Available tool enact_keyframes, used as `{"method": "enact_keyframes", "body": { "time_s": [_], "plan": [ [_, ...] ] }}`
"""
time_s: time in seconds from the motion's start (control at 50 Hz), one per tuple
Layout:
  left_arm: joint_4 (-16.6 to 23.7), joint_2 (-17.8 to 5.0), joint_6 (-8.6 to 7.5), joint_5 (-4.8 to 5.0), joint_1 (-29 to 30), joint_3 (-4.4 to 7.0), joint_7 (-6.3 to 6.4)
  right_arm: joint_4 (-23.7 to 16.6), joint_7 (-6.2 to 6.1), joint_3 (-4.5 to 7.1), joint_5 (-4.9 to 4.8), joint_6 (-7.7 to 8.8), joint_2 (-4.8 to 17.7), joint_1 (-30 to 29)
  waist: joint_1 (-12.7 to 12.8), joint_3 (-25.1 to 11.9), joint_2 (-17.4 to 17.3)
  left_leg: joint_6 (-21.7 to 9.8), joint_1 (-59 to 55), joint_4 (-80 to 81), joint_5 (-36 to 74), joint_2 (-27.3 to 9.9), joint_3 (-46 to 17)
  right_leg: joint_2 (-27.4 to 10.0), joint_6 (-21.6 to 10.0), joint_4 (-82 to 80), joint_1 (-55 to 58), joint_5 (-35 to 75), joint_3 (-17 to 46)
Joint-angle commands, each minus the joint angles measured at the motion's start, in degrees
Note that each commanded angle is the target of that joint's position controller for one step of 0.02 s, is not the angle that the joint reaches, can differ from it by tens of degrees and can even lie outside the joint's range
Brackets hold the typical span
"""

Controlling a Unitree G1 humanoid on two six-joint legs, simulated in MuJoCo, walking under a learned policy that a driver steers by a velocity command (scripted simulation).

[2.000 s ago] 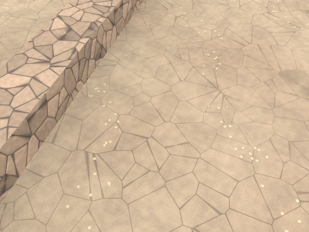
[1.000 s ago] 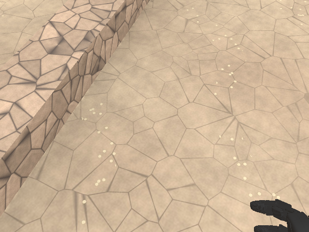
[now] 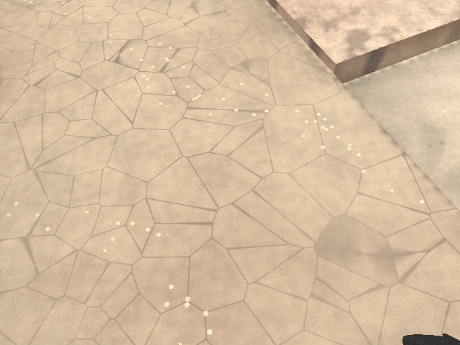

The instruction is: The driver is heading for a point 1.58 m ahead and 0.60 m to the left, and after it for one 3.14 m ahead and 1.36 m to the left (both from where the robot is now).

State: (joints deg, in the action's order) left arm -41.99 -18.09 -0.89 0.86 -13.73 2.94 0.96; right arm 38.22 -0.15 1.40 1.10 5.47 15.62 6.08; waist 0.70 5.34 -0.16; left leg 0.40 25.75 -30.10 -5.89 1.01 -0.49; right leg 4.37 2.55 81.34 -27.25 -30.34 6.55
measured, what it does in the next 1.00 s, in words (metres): steps on the spot, turning left: right foot, then left foot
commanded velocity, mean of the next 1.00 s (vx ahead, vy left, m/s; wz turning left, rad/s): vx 0.07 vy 0.00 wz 0.55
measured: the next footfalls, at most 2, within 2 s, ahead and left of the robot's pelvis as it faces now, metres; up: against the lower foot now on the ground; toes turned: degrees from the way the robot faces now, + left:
right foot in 0.22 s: +0.20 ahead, -0.10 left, +0.00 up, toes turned +12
left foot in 0.62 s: +0.08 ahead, +0.15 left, +0.00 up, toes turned +32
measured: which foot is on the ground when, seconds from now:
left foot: down 0.00-0.22, up 0.24-0.60, down 0.62-1.00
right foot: up 0.00-0.20, down 0.22-0.62, up 0.64-1.00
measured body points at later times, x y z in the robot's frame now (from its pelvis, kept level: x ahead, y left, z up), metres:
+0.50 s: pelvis +0.09 +0.00 +0.02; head +0.12 +0.00 +0.47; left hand +0.17 +0.30 -0.07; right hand +0.31 -0.24 -0.08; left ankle +0.07 +0.14 -0.66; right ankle +0.16 -0.11 -0.72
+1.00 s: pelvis +0.09 +0.04 +0.01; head +0.10 +0.06 +0.46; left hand +0.03 +0.35 -0.09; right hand +0.40 -0.04 -0.06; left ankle +0.05 +0.13 -0.72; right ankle +0.19 -0.06 -0.70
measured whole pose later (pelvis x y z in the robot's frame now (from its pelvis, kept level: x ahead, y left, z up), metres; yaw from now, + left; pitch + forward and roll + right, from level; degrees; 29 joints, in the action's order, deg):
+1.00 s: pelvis +0.09 +0.04 +0.01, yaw +37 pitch +2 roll -1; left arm -40.8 -15.5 0.8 0.0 -10.3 3.9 1.1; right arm 34.8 -0.6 2.3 0.6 -1.5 15.3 6.5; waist 0.7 -0.4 0.2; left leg -2.9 19.0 -31.0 -14.1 3.7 -3.8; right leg -1.7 3.2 42.7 -24.5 -18.9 1.2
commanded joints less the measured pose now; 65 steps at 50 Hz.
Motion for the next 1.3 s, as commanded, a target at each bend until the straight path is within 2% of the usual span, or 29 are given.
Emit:
{"method": "enact_keyframes", "body": {
  "time_s": [0.02,0.1,0.2,0.22,0.24,0.26,0.28,0.34,0.46,0.58,0.6,0.62,0.64,0.66,0.68,0.72,0.78,0.86,0.96,1.02,1.04,1.06,1.08,1.12,1.18,1.24,1.26,1.28,1.3],
  "plan": [
    [5.64,-0.49,-0.72,-1.55,-3.9,-0.75,-0.04,-1.0,0.6,1.56,-0.88,0.55,6.19,2.51,1.97,-10.17,-1.44,-14.61,-12.76,10.75,33.91,-13.15,-17.88,-6.88,-0.31,-13.09,-6.17,1.25,-1.15],
    [6.44,-0.13,-1.4,-0.66,-0.41,-1.7,0.54,-0.48,-0.25,4.2,-1.81,-1.81,12.12,2.7,1.68,-15.49,-6.75,-14.6,-8.26,10.42,37.42,-10.26,-13.86,-2.68,0.91,-35.2,7.2,13.87,-3.49],
    [8.38,-4.73,0.49,-1.08,2.44,0.31,0.5,-2.0,-1.09,4.25,-3.34,-4.09,9.54,3.1,3.51,-12.65,-6.31,-6.5,1.18,6.61,-0.81,-5.53,-19.0,-3.52,-2.51,-53.24,20.79,26.05,-1.68],
    [8.93,-7.82,0.9,-1.98,-0.16,1.36,1.14,-2.27,-0.79,3.41,-2.8,-4.26,6.31,4.72,3.9,-13.01,-0.95,-3.26,7.26,-2.04,-16.72,-2.08,-16.39,-13.35,-6.69,-58.09,26.25,23.71,5.57],
    [9.97,-11.06,1.7,-3.22,0.83,2.01,1.55,-3.24,-0.51,2.46,-2.45,-4.21,2.32,9.4,0.81,-15.58,12.53,-0.76,14.05,-17.41,-31.73,4.87,-6.33,-28.62,-13.98,-61.16,28.44,28.97,18.8],
    [10.18,-9.54,1.45,-4.59,2.48,1.98,1.15,-4.17,-0.55,3.65,-2.54,-4.06,7.04,9.66,0.45,-15.05,15.89,0.83,16.15,-29.82,-29.4,1.06,-4.45,-31.64,-19.11,-65.54,21.75,24.42,24.2],
    [11.3,-5.82,0.83,-4.06,6.79,1.1,1.05,-3.02,-0.98,4.91,-3.12,-4.86,10.49,10.79,-1.15,-11.38,12.32,1.66,16.31,-35.55,-25.02,-1.17,-4.33,-27.33,-17.9,-66.28,18.38,19.14,19.23],
    [11.72,-2.16,-0.28,-2.27,14.12,0.29,1.11,-0.51,-2.29,5.98,-2.07,-7.85,10.22,15.39,-4.15,-7.89,8.59,5.32,14.67,-46.03,-16.4,-3.0,-2.25,-19.93,-13.79,-65.35,12.97,26.45,3.77],
    [8.56,-4.67,0.52,-2.14,9.28,2.22,2.41,-6.29,0.01,3.68,-2.11,-7.94,3.98,5.99,-0.26,-10.6,7.2,5.97,10.58,-28.54,-11.41,-6.53,0.65,-21.56,-15.11,-62.65,18.99,33.19,-5.57],
    [6.62,-7.66,0.04,0.43,9.0,4.51,0.66,-7.11,2.01,4.98,-2.51,-9.05,6.41,6.98,-1.87,-11.57,8.95,0.04,-4.45,-7.14,-9.61,-3.57,6.62,-24.79,-10.48,-55.95,18.22,32.82,-10.83],
    [5.77,-6.31,-0.04,0.84,7.53,4.44,0.37,-6.29,1.56,5.61,-2.48,-9.19,6.98,9.01,-2.61,-11.76,7.12,-1.8,-9.8,-1.91,-5.64,-1.71,6.76,-23.16,-7.4,-51.24,15.67,28.55,-13.21],
    [4.49,-4.07,0.04,0.21,4.11,4.14,-0.11,-5.32,0.65,7.09,-2.19,-9.02,10.7,12.54,-3.15,-10.92,-1.26,-4.89,-18.22,4.25,7.04,-3.41,0.09,-18.78,-3.01,-40.29,7.64,20.51,-17.36],
    [8.01,-0.94,0.09,-2.45,4.55,3.12,-0.47,-6.94,-0.44,9.19,-1.56,-8.63,20.4,13.73,-0.83,-9.55,-22.88,-14.1,-28.48,4.77,31.47,-19.64,-25.18,-10.02,3.19,-18.91,-14.5,-8.49,-19.9],
    [10.12,-2.93,-0.4,-2.67,11.97,3.28,0.09,-8.94,0.27,8.45,0.8,-6.92,19.32,12.94,-5.82,-16.44,-17.53,-21.99,-26.44,7.85,28.61,-23.88,-32.18,-5.9,3.12,-9.23,-19.54,-10.09,-6.51],
    [10.15,-4.92,-0.27,-1.02,14.63,3.76,0.61,-8.26,0.77,7.62,1.15,-5.8,16.84,11.93,-6.23,-15.61,-10.97,-19.93,-25.11,9.13,21.9,-21.54,-26.51,-6.52,1.26,-6.9,-19.69,-5.01,-4.05],
    [7.71,-4.95,0.48,-1.29,11.17,3.94,1.97,-8.46,-0.27,5.84,-1.52,-5.76,11.52,5.2,-2.08,-12.64,-6.05,-14.04,-20.81,7.89,16.41,-16.89,-18.74,-8.41,0.17,-10.58,-18.47,4.37,-3.01],
    [5.75,-4.57,1.01,-1.51,6.3,3.97,1.65,-9.09,-1.16,4.36,-0.88,-6.27,9.39,1.07,0.59,-13.88,-6.74,-12.94,-14.88,8.05,18.69,-13.28,-13.46,-6.63,1.05,-11.86,-10.1,11.07,-4.58],
    [5.69,-2.03,1.02,-1.19,6.85,2.4,1.13,-7.9,-1.58,4.09,-0.79,-6.22,9.35,1.9,-0.92,-13.46,-6.74,-13.17,-16.1,7.99,13.62,-12.75,-13.48,-6.8,1.65,-25.3,-6.76,13.02,-4.2],
    [6.08,-2.75,0.84,-0.7,6.65,2.23,0.26,-6.74,-0.58,3.64,-0.49,-6.51,8.99,1.36,-2.26,-10.84,-8.67,-14.31,-11.59,7.77,6.44,-13.06,-16.8,-6.22,0.8,-36.88,1.83,9.53,-5.1],
    [4.39,0.22,0.27,-0.96,2.52,1.07,-0.85,-4.72,-0.03,1.3,-0.33,-5.73,3.03,0.45,0.56,-11.08,-6.75,-10.35,-9.06,5.96,0.6,-10.48,-12.58,-6.31,-0.94,-55.13,14.61,22.32,-6.67],
    [5.38,-2.37,0.16,-1.65,3.71,1.45,-0.84,-3.94,-0.13,1.63,0.02,-5.18,3.78,2.82,-0.79,-10.44,-5.16,-7.51,-8.41,4.25,-3.89,-7.96,-11.15,-7.61,-1.96,-55.44,16.5,28.98,-3.88],
    [7.63,-8.2,0.1,-1.73,5.84,2.58,-0.55,-4.03,-0.38,2.38,0.96,-4.87,5.69,5.65,-4.4,-9.78,2.05,-4.58,-7.51,-0.74,-10.97,-3.35,-7.6,-12.74,-4.67,-54.01,15.27,41.09,2.83],
    [7.54,-9.77,0.22,-0.74,7.66,3.36,-0.65,-4.5,-0.68,2.63,1.41,-4.55,5.44,5.78,-6.05,-9.33,11.25,-1.49,-8.32,-3.09,-13.11,0.96,-1.41,-14.71,-9.49,-55.85,10.99,36.56,7.56],
    [8.41,-7.75,0.31,-0.51,6.44,3.44,-0.62,-5.69,-1.68,3.64,0.37,-5.01,6.88,0.01,-2.41,-7.6,12.88,-0.38,-7.2,-7.66,-12.45,1.9,0.39,-16.33,-12.45,-59.05,8.93,30.48,14.54],
    [9.48,-8.13,0.1,0.03,4.86,4.14,0.12,-6.4,-1.41,3.9,-0.42,-5.48,3.77,0.12,-1.59,-8.9,13.51,-1.33,-2.95,-9.89,-18.69,3.35,-1.15,-16.74,-14.41,-57.72,13.54,35.3,19.34],
    [11.17,-7.27,1.52,1.17,8.54,4.51,0.79,-4.68,-0.45,4.27,-1.1,-4.63,2.6,4.73,-3.93,-12.07,10.82,-2.08,-10.05,1.28,-12.45,2.08,-2.13,-13.29,-11.44,-53.8,11.92,34.96,18.17],
    [12.25,-5.64,2.19,1.43,9.72,4.19,0.95,-3.8,-0.31,5.08,-0.81,-4.71,4.77,7.08,-4.2,-13.08,6.83,-3.37,-16.69,6.0,-6.64,-2.64,-5.2,-10.25,-8.61,-48.98,6.33,27.74,15.16],
    [13.4,-3.52,2.57,1.6,8.27,3.66,0.9,-3.44,-0.44,6.36,0.11,-5.27,9.71,6.47,-1.76,-10.21,-8.07,-8.57,-21.27,10.06,0.58,-12.61,-16.15,-2.87,-4.29,-39.14,-6.85,12.54,4.97],
    [13.49,-5.02,2.31,0.51,6.08,4.05,0.63,-4.28,-0.21,6.26,1.47,-4.82,9.66,5.47,-1.28,-10.28,-16.84,-16.48,-21.17,12.84,12.27,-24.82,-27.85,-1.39,-1.74,-25.86,-12.45,-5.26,-0.41]
  ]
}}
Over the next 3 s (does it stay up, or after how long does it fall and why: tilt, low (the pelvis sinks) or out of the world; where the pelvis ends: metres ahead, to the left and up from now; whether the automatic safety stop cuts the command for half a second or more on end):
stays up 0.31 0.12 0.01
